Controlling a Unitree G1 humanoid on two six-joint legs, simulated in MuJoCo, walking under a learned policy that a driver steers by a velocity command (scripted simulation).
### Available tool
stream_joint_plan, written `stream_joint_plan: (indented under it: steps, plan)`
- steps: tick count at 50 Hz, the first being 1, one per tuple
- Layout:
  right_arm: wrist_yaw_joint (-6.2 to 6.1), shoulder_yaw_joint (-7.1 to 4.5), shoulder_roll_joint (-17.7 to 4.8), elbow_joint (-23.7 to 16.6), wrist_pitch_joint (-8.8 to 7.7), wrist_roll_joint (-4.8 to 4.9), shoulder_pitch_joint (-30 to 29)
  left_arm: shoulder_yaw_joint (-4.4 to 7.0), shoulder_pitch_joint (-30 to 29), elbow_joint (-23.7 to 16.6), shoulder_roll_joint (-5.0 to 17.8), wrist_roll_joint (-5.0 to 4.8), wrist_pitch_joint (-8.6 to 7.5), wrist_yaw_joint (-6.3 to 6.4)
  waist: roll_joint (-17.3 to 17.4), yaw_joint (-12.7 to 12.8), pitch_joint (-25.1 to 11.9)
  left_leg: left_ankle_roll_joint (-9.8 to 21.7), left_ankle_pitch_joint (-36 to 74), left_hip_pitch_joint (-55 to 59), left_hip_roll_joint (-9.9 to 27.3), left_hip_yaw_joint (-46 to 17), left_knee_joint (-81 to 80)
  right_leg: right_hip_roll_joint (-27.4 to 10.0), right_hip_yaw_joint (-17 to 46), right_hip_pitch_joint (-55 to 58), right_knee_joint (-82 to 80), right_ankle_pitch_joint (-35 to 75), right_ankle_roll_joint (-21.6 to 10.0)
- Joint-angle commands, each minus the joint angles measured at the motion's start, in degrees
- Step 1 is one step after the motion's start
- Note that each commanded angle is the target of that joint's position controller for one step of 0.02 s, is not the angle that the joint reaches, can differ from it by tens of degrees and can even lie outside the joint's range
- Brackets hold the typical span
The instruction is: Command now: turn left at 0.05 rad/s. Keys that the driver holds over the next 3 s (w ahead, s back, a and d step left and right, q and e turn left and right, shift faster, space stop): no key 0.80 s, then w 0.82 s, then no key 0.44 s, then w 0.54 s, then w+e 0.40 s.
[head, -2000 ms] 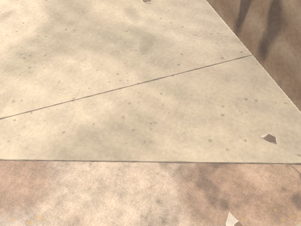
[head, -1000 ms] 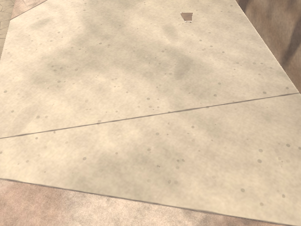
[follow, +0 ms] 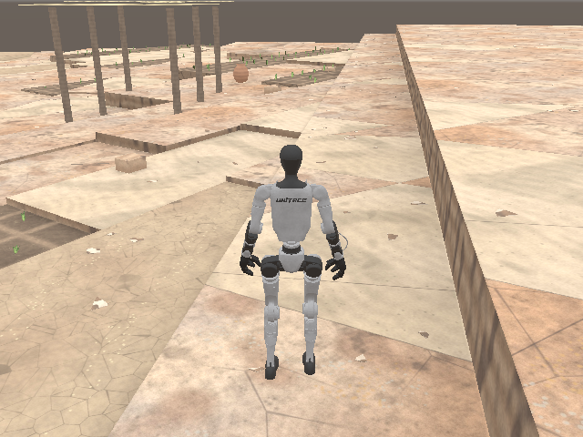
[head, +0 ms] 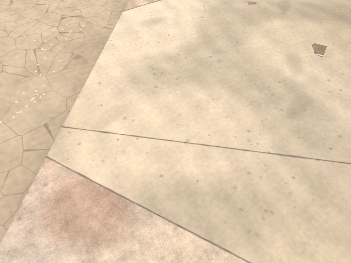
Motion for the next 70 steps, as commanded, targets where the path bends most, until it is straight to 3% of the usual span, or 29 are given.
stream_joint_plan:
  steps: [1,10,19,40,41,44,46,47,49,51,53,54,55,56,57,59,61,64,70]
  plan:
    - [-0.6,-0.93,-6.5,-0.3,-1.4,0.09,0.1,1.88,0.5,-0.5,7.1,0.08,-0.54,0.11,3.8,0.4,-1.4,1.6,9.2,-4.1,5.8,-5.7,-5.8,-5.9,5.9,4.4,-3.3,8.5,-1.7]
    - [-0.95,-0.2,-5.8,4.9,-1.67,0.18,0.7,1.44,1.9,6.5,6.1,-0.04,-0.44,0.4,1.0,0.3,0.3,2.4,6.2,-3.9,6.0,-5.8,-7.4,-5.7,5.8,3.2,-5.2,5.9,-0.5]
    - [-1.1,0.46,-4.4,8.5,-1.85,0.25,2.0,0.74,3.8,11.2,5.1,-0.06,-0.49,0.79,0.4,0.3,0.3,2.8,6.9,-3.7,5.8,-5.2,-7.4,-6.0,5.7,2.8,-5.1,6.2,-0.3]
    - [-1.56,1.07,-0.9,12.5,-2.08,0.25,6.4,-0.02,6.9,16.0,1.8,-0.08,-0.51,1.51,0.3,0.3,1.0,2.8,9.3,-4.0,5.4,-4.3,-6.2,-6.1,5.4,2.1,-4.0,7.3,-0.3]
    - [-1.55,1.12,-0.6,12.7,-2.05,0.16,7.1,-0.12,7.3,16.2,1.4,0.0,-0.47,1.5,0.5,0.1,-0.2,3.0,4.2,-3.7,5.0,-4.3,-7.0,-5.6,5.1,2.5,-4.1,3.2,-0.4]
    - [-1.4,-0.44,-3.7,12.4,-1.25,0.0,8.5,0.57,6.3,15.0,2.0,0.62,-0.08,1.1,4.3,-0.7,3.1,6.4,-22.3,-6.6,5.3,-8.4,-8.7,-0.8,1.6,-4.2,2.8,-16.9,-1.9]
    - [-1.26,-1.35,-4.9,12.7,-1.02,-0.06,12.5,0.31,3.4,12.8,0.0,1.46,-0.43,0.39,8.0,-2.7,7.5,10.5,-33.9,-5.7,11.4,-17.7,-13.7,1.0,-1.6,-13.4,11.3,-18.0,-2.1]
    - [-1.26,-1.76,-5.0,12.9,-1.22,-0.16,13.4,0.09,2.4,11.7,-1.0,1.97,-1.05,0.1,9.1,-3.0,9.3,12.6,-34.0,-5.8,15.2,-21.8,-15.5,-0.5,-3.1,-15.7,15.2,-14.4,-2.1]
    - [-1.02,-2.21,-4.9,12.3,-2.03,-0.65,12.8,0.51,1.2,9.9,0.1,1.67,-2.48,-0.39,7.8,-2.5,9.4,14.1,-27.3,-4.6,17.2,-23.0,-16.1,-2.7,-2.4,-18.2,18.2,-14.0,-2.6]
    - [-0.76,-2.62,-5.0,11.5,-2.87,-0.5,11.1,0.86,3.1,9.3,0.2,1.05,-3.78,-0.98,7.0,-0.5,8.6,13.1,-20.8,-5.5,15.7,-18.8,-13.3,-2.9,-3.2,-13.5,12.1,-12.8,-3.3]
    - [-0.51,-2.59,-3.9,9.9,-3.42,0.2,6.7,1.41,13.3,12.6,-0.7,0.13,-4.61,-0.93,4.6,4.6,6.4,10.0,-15.3,-15.7,10.2,-11.3,-6.6,0.4,-5.2,5.9,1.3,-6.6,-3.6]
    - [-0.25,-1.99,-1.7,8.5,-4.14,-0.06,4.8,2.33,19.9,14.5,1.7,0.48,-5.02,-0.45,-1.7,7.2,4.7,7.9,-10.8,-22.9,5.9,-5.5,4.1,-4.3,3.1,16.1,-4.1,-9.4,-4.2]
    - [0.4,-0.81,2.7,6.0,-4.93,0.23,3.5,4.1,27.8,15.6,8.4,0.63,-5.15,-0.1,-16.5,9.2,0.7,4.8,-11.6,-32.3,-2.1,5.0,23.7,-18.2,27.4,23.2,-15.1,-25.7,-8.3]
    - [0.77,-1.89,-1.9,5.2,-5.06,-1.66,2.8,4.19,28.4,16.8,8.2,0.29,-4.38,-0.14,-12.5,7.1,3.0,5.1,-15.4,-36.2,-0.7,4.0,35.0,-23.4,36.0,19.2,-16.8,-27.6,-10.9]
    - [1.33,-1.98,-1.7,5.4,-5.22,-2.01,2.2,3.37,22.2,14.6,5.1,0.52,-4.41,-0.34,-4.6,3.8,6.8,5.6,-10.2,-37.1,2.7,2.0,39.8,-22.0,31.6,14.4,-16.4,-26.1,-10.7]
    - [2.27,-1.57,0.6,6.0,-5.9,-1.21,2.7,2.72,15.6,11.9,3.2,0.53,-5.39,-0.52,-1.6,0.8,6.9,4.9,-1.2,-34.3,5.6,1.8,39.4,-17.4,21.3,10.1,-17.6,-13.4,-9.3]
    - [2.76,-1.95,0.0,6.1,-5.38,-1.48,2.8,1.94,16.6,12.5,1.3,0.42,-6.29,-0.3,-2.7,0.0,4.8,3.6,2.2,-33.1,5.7,3.9,38.3,-14.3,13.8,11.5,-17.0,1.3,-8.2]
    - [2.79,-2.08,0.4,4.4,-4.38,-1.21,-0.9,1.31,21.6,14.4,0.8,0.19,-6.76,-0.04,-4.0,0.3,3.4,2.4,4.0,-35.5,4.7,6.9,36.8,-12.6,7.2,14.3,-14.5,21.7,-7.8]
    - [2.77,-0.64,2.4,-1.8,-4.0,-0.23,-15.9,0.52,23.0,14.7,1.1,0.38,-6.9,0.54,-5.6,2.4,6.4,2.5,10.2,-29.2,1.5,12.2,16.3,-10.6,2.0,10.0,-15.5,33.5,-7.3]
Next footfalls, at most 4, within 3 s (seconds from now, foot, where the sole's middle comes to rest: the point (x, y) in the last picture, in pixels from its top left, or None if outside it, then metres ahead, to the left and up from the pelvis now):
1.54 left None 0.44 0.04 -0.78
2.00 right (213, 237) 0.61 -0.12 -0.78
2.44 left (163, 240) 0.60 0.08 -0.78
2.92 right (206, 173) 0.92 -0.11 -0.78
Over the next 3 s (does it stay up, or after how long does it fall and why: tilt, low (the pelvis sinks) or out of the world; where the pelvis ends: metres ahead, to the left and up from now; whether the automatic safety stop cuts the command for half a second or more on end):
stays up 0.81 -0.05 -0.02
